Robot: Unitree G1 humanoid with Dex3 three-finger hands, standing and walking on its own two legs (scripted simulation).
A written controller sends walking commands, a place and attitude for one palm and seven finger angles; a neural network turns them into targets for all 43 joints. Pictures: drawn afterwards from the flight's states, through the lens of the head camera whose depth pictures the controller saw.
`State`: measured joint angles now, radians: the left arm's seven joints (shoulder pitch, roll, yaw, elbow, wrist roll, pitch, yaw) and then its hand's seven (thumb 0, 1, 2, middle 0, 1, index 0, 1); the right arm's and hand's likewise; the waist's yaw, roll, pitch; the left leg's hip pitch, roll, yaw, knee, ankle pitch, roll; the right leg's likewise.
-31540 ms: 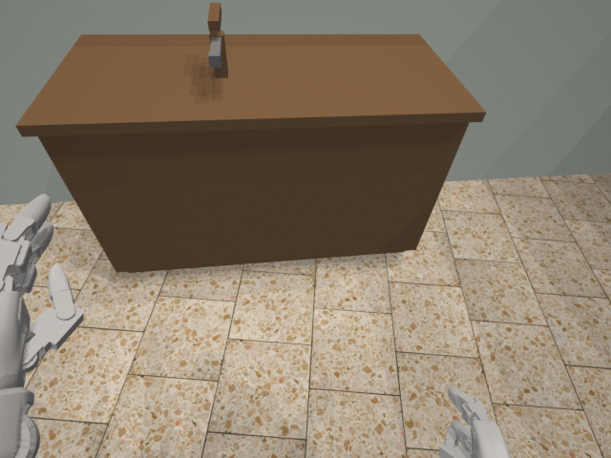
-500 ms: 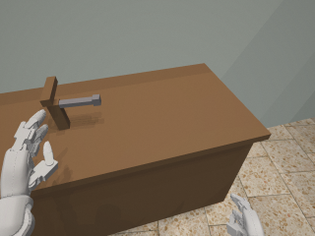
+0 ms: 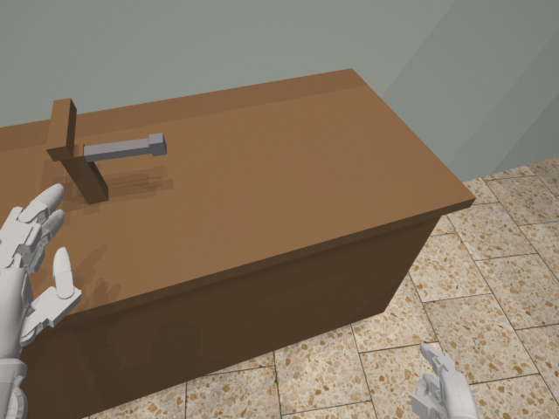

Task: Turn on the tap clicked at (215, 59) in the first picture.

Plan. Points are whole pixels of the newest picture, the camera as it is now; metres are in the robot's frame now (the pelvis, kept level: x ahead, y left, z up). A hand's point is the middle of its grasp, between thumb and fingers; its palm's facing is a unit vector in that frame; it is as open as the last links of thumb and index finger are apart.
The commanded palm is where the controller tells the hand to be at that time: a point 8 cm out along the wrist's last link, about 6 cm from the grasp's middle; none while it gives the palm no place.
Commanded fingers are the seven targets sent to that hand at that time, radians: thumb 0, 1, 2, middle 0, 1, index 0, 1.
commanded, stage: step back with the hand held close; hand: left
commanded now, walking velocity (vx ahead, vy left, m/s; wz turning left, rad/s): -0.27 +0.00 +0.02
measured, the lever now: (157, 144) +0.53 +0.27 +0.08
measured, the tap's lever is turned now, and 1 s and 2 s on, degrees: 84 84 84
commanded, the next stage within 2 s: stop stepping back and stand still in 0.74 s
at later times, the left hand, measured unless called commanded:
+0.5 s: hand out of the picture +0.15 +0.27 +0.16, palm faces +0.42 -0.83 -0.37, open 7.4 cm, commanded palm +0.08 +0.30 +0.18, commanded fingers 0.00 0.90 0.90 -0.20 -0.30 -0.20 -0.30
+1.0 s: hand out of the picture -0.01 +0.23 +0.16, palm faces +0.43 -0.83 -0.36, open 7.4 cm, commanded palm -0.08 +0.28 +0.18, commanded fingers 0.00 0.90 0.90 -0.20 -0.30 -0.20 -0.30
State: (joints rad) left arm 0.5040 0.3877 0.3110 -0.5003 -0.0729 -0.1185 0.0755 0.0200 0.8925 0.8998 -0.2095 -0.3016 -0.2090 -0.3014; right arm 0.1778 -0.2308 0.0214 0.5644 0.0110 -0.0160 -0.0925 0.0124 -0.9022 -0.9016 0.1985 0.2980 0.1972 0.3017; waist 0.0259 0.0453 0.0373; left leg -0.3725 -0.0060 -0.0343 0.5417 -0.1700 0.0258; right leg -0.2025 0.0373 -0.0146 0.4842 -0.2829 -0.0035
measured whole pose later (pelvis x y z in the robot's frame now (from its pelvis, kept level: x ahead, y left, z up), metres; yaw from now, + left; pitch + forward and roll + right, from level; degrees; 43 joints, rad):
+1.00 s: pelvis -0.21 -0.01 -0.01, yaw +6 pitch +2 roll +1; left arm 0.50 0.38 0.36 -0.61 -0.06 -0.13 0.15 0.02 0.89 0.90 -0.21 -0.30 -0.21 -0.30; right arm 0.20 -0.24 -0.01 0.57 0.01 -0.08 -0.09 0.01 -0.90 -0.90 0.20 0.30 0.20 0.30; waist -0.05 -0.06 0.00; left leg -0.23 0.04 0.00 0.61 -0.42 0.01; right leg -0.51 -0.04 -0.03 0.60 -0.13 -0.01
